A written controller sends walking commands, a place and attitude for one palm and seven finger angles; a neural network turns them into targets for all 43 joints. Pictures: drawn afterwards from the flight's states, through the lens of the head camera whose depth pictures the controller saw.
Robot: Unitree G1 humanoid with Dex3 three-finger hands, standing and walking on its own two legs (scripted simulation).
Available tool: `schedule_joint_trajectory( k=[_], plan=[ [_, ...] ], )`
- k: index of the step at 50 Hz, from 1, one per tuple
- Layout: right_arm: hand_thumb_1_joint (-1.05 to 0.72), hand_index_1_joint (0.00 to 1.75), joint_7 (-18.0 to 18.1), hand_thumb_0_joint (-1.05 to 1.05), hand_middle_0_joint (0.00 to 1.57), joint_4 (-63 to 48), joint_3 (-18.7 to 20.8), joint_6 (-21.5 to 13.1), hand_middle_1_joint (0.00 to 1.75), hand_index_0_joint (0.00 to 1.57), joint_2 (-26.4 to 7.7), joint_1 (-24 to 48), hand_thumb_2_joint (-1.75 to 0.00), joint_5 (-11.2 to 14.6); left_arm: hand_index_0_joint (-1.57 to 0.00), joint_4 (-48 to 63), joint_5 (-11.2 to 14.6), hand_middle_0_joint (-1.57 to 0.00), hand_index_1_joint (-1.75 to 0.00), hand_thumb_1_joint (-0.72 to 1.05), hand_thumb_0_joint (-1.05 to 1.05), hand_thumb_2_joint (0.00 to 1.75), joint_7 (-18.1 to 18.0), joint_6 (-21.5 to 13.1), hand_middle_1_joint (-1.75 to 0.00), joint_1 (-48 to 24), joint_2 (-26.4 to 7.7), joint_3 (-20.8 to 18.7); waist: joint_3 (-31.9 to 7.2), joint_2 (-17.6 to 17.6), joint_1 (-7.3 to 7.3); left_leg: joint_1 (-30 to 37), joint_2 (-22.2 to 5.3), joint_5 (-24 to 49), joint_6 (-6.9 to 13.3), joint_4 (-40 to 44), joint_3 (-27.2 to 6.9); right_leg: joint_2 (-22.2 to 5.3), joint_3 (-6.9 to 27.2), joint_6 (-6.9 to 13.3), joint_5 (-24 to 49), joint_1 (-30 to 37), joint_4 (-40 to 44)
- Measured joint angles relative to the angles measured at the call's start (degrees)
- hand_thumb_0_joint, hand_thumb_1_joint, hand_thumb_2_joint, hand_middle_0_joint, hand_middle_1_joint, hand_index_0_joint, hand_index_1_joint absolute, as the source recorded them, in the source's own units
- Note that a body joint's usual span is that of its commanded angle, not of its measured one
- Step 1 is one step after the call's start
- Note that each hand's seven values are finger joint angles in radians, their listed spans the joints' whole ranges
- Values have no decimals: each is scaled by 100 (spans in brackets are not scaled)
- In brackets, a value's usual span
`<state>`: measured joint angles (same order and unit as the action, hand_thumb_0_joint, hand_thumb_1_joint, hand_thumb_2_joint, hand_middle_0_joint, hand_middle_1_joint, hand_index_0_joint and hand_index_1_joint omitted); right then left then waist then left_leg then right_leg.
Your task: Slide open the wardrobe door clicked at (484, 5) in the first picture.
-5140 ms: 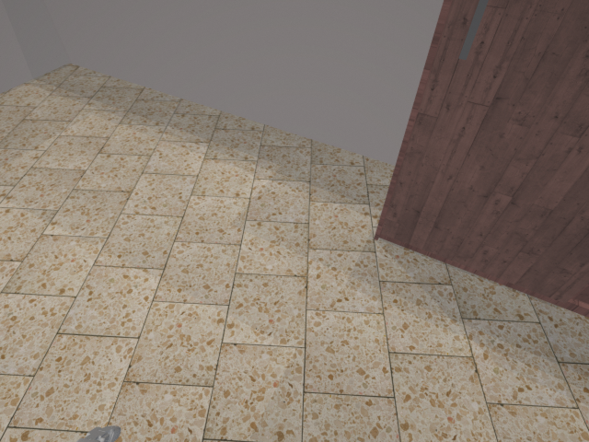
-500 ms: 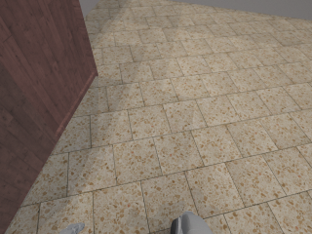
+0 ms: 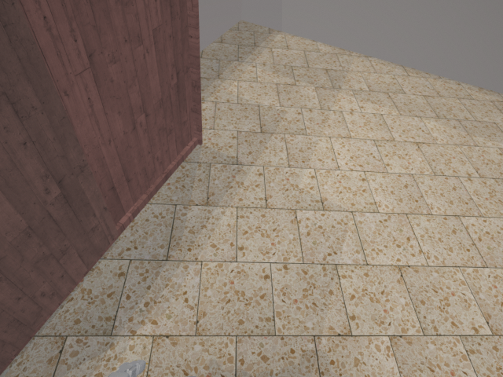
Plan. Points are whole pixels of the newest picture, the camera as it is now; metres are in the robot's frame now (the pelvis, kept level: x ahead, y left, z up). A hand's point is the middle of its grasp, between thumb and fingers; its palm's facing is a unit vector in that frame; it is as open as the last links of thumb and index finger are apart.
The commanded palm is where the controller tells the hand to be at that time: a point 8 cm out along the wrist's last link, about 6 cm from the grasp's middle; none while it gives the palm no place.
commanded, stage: turn to face it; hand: left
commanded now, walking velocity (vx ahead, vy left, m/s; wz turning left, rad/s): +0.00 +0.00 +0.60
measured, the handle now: out of the picture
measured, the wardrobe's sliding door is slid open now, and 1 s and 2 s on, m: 0.00 0.00 0.00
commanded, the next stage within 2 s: take the last steps up to it in 1.84 s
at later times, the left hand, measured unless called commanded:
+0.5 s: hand out of the picture +0.06 +0.21 -0.14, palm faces +0.26 -0.93 -0.25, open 7.4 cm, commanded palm none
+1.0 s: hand out of the picture -0.07 +0.14 -0.14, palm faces +0.56 -0.79 -0.26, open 7.4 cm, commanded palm none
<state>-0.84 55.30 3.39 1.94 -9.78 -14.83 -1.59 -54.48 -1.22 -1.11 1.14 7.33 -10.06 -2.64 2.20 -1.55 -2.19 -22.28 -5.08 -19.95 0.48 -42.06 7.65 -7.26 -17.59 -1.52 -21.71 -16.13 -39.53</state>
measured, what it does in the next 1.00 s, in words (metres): steps on the spot, turning left: right foot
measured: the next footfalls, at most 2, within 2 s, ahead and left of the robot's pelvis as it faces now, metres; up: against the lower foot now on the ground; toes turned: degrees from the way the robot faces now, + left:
right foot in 0.60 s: +0.07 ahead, -0.16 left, +0.00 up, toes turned +18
left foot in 1.04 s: -0.04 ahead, +0.08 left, +0.00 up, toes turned +43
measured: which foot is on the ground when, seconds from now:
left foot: down 0.00-0.58, up 0.60-1.00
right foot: up 0.00-0.58, down 0.60-1.00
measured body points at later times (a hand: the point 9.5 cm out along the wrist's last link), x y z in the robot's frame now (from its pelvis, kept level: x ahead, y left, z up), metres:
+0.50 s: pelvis +0.01 -0.02 +0.03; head +0.05 +0.00 +0.47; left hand +0.04 +0.25 -0.12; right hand +0.13 -0.26 -0.12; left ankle +0.04 +0.08 -0.72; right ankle +0.02 -0.19 -0.67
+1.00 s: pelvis +0.01 -0.05 +0.02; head +0.06 -0.03 +0.46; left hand -0.10 +0.18 -0.12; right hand +0.24 -0.22 -0.13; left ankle -0.08 +0.06 -0.69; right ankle +0.03 -0.18 -0.72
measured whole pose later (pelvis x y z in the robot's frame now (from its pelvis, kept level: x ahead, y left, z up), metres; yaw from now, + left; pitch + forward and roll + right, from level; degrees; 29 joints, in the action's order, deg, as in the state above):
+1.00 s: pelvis +0.01 -0.05 +0.02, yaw +35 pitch +1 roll +2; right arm -2.0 53.3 4.4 4.7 -14.9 -7.7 -1.1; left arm -52.2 -1.8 -0.7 1.1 14.6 -11.6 -1.8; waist 5.9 -0.4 0.6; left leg -20.7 -3.0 -22.8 -3.6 -43.5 4.7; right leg -9.8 -14.7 -1.9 -21.9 -10.5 -32.8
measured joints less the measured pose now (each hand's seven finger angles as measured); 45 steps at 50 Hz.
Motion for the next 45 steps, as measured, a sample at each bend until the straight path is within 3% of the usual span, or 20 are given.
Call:
schedule_joint_trajectory(
  k=[3,6,10,15,24,29,30,32,35,37,40,45],
  plan=[
    [-92,30,39,1,20,-113,-6,-90,30,20,-16,126,-90,-36,-20,-39,-7,-20,-30,91,0,90,-7,175,-29,96,-211,-130,118,-75,42,-86,165,40,397,20,-22,145,809,-118,-789,-730,-1612],
    [-92,30,112,1,20,-163,-24,-136,30,20,-29,149,-90,-18,-20,-113,-32,-20,-30,91,1,90,22,209,-29,171,-352,-219,182,-29,83,73,314,386,427,594,-119,242,1287,-214,-330,-1233,-2636],
    [-91,30,136,1,20,-167,-52,-152,30,20,-41,137,-90,23,-20,-129,-18,-20,-30,91,1,90,31,195,-29,327,-492,-267,161,31,155,354,478,790,446,1349,-275,221,1623,-348,185,-1421,-2839],
    [-91,30,104,1,21,-161,-39,-119,30,20,-44,134,-90,34,-20,-130,-2,-20,-30,91,1,90,1,236,-29,403,-586,-275,72,69,162,521,610,999,450,1708,-553,187,1793,-464,197,-1228,-2373],
    [-91,30,41,1,21,-201,60,13,30,20,-213,264,-90,1,-20,92,31,-20,-30,91,1,90,17,232,-29,95,-363,-146,49,212,19,330,827,1148,280,1636,-1170,406,1822,-394,-206,-700,-1051],
    [-91,30,14,1,21,-260,169,120,30,20,-375,296,-90,10,-20,326,64,-20,-30,91,1,90,27,91,-30,67,-176,-31,10,344,-15,45,984,1133,52,1334,-1517,604,1752,-213,149,12,574],
    [-91,30,10,1,21,-274,199,141,30,20,-399,291,-90,32,-20,371,38,-20,-30,91,1,90,20,36,-30,108,-161,-17,-17,331,19,-105,1028,850,-13,1056,-1508,576,1741,-22,360,130,916],
    [-91,30,13,1,21,-247,267,192,30,20,-502,304,-90,19,-20,370,5,-20,-30,90,1,90,1,27,-30,171,-51,53,-1,467,34,-459,1004,-78,-140,-24,-1406,563,1566,158,382,151,816],
    [-91,30,-39,1,20,-225,316,246,30,20,-606,260,-90,-16,-20,336,7,-20,-30,90,1,90,-7,37,-30,350,43,100,-43,504,23,-848,859,-237,-268,-1599,-1087,420,1335,178,360,382,1007],
    [-91,30,-68,1,20,-221,311,243,30,20,-634,257,-90,-16,-20,306,7,-20,-30,90,1,90,-8,10,-30,427,55,113,-9,471,5,-923,677,-90,-364,-2176,-943,329,1206,180,388,507,1121],
    [-91,30,-85,1,20,-197,290,263,30,20,-636,260,-90,0,-21,290,-3,-20,-30,90,1,90,-3,-42,-30,486,55,136,80,403,-2,-838,433,-41,-481,-2309,-851,189,968,182,362,624,1166],
    [-91,30,-98,1,20,-114,211,347,30,20,-600,428,-90,17,-21,291,-39,-20,-30,90,1,90,21,-70,-30,595,24,152,242,288,113,-444,199,-264,-539,-1522,-662,-32,601,123,224,667,1043]
  ],
)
